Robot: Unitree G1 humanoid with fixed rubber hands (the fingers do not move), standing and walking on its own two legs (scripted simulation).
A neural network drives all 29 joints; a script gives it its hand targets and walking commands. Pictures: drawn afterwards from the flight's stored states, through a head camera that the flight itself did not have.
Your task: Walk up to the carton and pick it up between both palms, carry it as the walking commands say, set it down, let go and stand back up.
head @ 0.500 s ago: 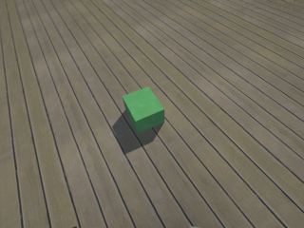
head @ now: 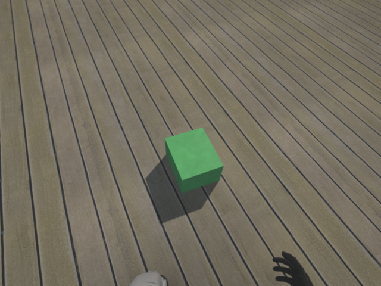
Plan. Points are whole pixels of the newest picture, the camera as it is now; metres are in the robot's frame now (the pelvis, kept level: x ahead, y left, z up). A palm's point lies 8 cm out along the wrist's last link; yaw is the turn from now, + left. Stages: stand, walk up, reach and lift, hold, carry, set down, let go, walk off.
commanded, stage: walk up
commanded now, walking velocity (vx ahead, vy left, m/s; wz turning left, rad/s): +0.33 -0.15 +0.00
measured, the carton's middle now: (192, 159) +0.80 +0.03 -0.68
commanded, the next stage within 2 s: none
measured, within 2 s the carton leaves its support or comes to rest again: neither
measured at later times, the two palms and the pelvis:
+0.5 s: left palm (122, 233) +0.23 +0.18 -0.11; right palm out of the picture +0.09 -0.28 -0.14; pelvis +0.15 -0.05 +0.01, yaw +1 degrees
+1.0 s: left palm (93, 259) +0.17 +0.25 -0.14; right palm (293, 221) +0.29 -0.22 -0.10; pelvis +0.20 +0.01 +0.02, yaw +2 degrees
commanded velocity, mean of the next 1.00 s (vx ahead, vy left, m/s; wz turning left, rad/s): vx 0.14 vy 0.01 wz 0.02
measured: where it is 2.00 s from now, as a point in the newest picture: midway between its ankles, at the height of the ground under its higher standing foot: (191, 284)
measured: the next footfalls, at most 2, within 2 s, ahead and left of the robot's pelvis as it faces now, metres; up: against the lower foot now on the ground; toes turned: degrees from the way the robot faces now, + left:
right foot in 0.42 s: +0.22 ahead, -0.16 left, +0.00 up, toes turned -8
left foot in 0.90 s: +0.25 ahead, +0.10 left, +0.00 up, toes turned +8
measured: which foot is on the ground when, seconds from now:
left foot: down 0.00-0.42, up 0.44-0.88, down 0.90-1.00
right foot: up 0.00-0.40, down 0.42-0.90, up 0.92-1.00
